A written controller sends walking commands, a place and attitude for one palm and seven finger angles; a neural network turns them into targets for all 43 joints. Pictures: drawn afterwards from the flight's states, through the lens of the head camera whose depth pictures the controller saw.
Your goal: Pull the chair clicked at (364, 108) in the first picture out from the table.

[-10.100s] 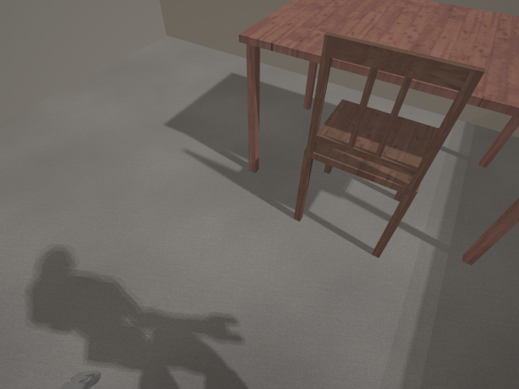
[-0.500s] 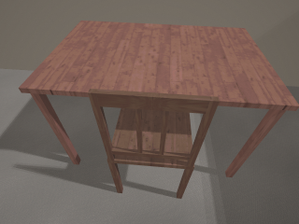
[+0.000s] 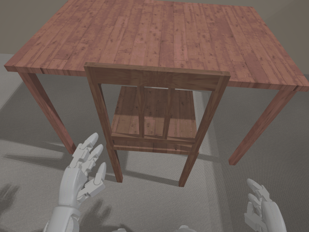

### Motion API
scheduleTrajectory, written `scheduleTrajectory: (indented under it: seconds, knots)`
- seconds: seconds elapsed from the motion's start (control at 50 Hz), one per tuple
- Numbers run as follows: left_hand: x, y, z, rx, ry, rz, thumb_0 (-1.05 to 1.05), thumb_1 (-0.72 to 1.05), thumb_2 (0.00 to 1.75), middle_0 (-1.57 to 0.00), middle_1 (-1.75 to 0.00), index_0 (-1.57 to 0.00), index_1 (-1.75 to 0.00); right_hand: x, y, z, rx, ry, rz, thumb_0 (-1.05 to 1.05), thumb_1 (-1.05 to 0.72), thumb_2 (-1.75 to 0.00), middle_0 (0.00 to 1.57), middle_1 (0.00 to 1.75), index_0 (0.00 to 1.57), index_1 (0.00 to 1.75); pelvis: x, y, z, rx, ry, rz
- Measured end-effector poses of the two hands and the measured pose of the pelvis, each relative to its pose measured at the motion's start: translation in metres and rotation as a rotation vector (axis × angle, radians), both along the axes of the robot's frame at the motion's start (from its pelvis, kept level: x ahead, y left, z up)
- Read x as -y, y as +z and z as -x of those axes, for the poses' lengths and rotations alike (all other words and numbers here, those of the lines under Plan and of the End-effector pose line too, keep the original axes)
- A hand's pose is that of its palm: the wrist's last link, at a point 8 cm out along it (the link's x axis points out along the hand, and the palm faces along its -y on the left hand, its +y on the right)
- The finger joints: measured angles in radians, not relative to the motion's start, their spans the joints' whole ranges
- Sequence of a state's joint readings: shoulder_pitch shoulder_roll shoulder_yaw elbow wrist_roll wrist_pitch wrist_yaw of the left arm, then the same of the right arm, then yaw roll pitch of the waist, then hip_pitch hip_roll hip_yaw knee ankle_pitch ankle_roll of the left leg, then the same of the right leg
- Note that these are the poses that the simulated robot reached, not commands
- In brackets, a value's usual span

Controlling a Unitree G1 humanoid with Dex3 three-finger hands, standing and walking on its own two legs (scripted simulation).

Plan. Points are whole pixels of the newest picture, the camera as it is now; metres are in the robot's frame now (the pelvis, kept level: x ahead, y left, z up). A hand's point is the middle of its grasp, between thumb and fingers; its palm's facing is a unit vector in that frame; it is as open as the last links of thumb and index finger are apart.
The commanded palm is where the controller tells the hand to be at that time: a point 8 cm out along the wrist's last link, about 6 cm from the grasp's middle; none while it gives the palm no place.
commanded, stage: raise the hand toward the chair's back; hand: left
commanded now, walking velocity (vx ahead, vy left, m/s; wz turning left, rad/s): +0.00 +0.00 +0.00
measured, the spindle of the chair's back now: (141, 114) +0.51 +0.06 -0.05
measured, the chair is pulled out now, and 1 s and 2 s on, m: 0.00 0.00 0.00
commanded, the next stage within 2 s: aim the fingers beside a spindle in 1.78 s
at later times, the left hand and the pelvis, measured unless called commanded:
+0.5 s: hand (87, 193) +0.22 +0.18 -0.01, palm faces -0.05 -1.00 -0.03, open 12.7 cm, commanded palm +0.19 +0.24 +0.00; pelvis +0.00 +0.01 -0.05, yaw +1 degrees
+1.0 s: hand (73, 182) +0.24 +0.21 +0.00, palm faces +0.00 -1.00 -0.07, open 16.5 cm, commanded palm +0.22 +0.27 +0.01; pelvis +0.02 +0.02 -0.03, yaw +1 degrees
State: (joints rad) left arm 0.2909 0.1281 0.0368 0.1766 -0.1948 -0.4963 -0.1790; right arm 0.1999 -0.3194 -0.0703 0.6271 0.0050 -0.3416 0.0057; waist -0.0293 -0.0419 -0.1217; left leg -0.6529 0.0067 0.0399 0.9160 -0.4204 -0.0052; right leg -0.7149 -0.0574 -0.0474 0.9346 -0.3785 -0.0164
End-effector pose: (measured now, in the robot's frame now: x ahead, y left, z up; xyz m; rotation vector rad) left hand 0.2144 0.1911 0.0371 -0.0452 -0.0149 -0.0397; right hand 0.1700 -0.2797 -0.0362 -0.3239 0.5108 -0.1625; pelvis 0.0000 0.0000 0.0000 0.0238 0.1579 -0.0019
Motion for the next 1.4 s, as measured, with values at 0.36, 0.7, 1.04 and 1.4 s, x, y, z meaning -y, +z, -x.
scheduleTrajectory:
  seconds: [0.36,0.7,1.04,1.4]
  knots:
    - [-0.039,-0.039,0.035,-0.042,0.024,-0.102,0.01,0.31,0.65,-0.14,-0.2,-0.13,-0.21,-0.105,-0.089,-0.045,-0.085,0.179,-0.164,0.01,-0.9,-0.9,0.2,0.3,0.2,0.3,-0.006,-0.06,0.005,-0.117,0.052,0.071]
    - [-0.058,-0.034,0.01,-0.118,0.035,-0.104,0.0,-0.09,0.48,-0.1,-0.14,-0.1,-0.14,-0.048,-0.073,-0.005,-0.175,-0.035,-0.056,0.02,-0.9,-0.9,0.21,0.3,0.2,0.3,-0.017,-0.042,-0.012,-0.128,0.03,0.06]
    - [-0.077,-0.026,-0.009,-0.122,0.038,-0.118,-0.01,-0.44,0.32,-0.06,-0.09,-0.06,-0.09,-0.073,-0.055,-0.042,-0.11,0.043,-0.085,0.01,-0.9,-0.9,0.2,0.3,0.2,0.3,-0.017,-0.033,-0.022,-0.114,0.04,0.07]
    - [-0.096,-0.016,-0.031,-0.112,0.032,-0.112,-0.01,-0.5,0.3,-0.06,-0.08,-0.06,-0.08,-0.056,-0.058,-0.02,-0.187,-0.004,-0.061,0.02,-0.9,-0.9,0.21,0.3,0.21,0.3,-0.019,-0.025,-0.027,-0.112,0.036,0.067]
